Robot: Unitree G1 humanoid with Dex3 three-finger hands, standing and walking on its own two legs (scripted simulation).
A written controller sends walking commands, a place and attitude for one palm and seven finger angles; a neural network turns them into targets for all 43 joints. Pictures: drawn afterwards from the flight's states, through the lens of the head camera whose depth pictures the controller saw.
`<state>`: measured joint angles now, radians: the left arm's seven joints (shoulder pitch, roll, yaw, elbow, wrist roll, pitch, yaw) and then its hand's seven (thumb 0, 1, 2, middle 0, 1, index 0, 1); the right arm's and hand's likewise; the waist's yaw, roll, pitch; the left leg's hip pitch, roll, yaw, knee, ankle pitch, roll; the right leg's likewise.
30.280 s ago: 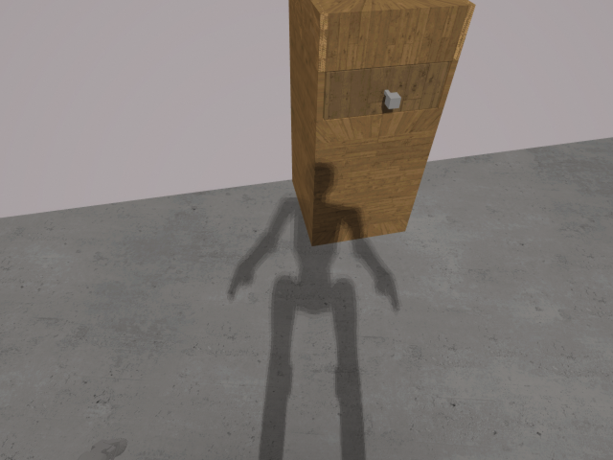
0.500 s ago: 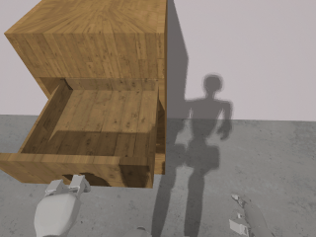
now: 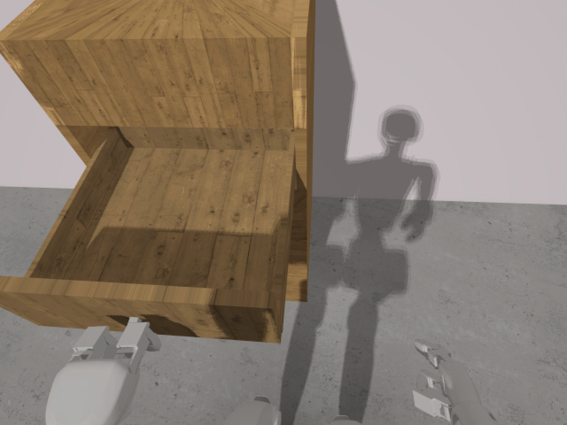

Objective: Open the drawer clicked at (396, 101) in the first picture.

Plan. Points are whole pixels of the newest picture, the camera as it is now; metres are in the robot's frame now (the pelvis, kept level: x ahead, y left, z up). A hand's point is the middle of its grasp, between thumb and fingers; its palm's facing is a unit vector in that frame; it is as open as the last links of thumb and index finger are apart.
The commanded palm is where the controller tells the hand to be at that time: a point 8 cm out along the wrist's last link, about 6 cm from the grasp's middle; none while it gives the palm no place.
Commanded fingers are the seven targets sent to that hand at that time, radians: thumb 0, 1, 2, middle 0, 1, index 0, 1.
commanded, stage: open the thumb to release the handle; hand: left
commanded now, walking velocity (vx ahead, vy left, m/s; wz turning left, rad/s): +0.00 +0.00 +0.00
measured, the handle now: (126, 347) +0.21 +0.23 +0.01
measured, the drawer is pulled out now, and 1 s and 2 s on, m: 0.30 0.30 0.30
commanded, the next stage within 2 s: lift the hand off the handle in 0.36 s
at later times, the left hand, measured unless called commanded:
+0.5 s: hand (117, 398) +0.15 +0.23 -0.01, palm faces -0.02 -0.08 -1.00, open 13.5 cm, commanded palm +0.14 +0.23 +0.04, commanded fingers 0.00 -0.50 0.30 -0.30 -1.20 -0.30 -1.20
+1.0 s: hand (119, 380) +0.17 +0.23 +0.00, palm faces -0.01 -0.09 -1.00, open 13.6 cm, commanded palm +0.16 +0.22 +0.06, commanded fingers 0.00 -0.50 0.30 -0.30 -1.20 -0.30 -1.20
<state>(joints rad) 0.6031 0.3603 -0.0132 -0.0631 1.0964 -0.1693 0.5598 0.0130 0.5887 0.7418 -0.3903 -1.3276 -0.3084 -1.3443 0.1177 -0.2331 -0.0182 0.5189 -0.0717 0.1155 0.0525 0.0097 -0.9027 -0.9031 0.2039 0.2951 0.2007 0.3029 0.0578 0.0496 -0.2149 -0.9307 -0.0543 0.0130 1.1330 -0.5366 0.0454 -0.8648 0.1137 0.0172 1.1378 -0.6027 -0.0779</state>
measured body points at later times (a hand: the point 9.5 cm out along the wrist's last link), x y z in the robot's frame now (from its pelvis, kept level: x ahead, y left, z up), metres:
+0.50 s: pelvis -0.02 -0.01 +0.01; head +0.02 -0.03 +0.46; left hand +0.15 +0.23 +0.05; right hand +0.18 -0.24 -0.09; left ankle +0.00 +0.09 -0.65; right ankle -0.04 -0.08 -0.65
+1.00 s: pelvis -0.03 +0.00 +0.02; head +0.01 -0.03 +0.47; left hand +0.17 +0.23 +0.06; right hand +0.16 -0.23 -0.09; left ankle +0.00 +0.09 -0.65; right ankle -0.04 -0.08 -0.65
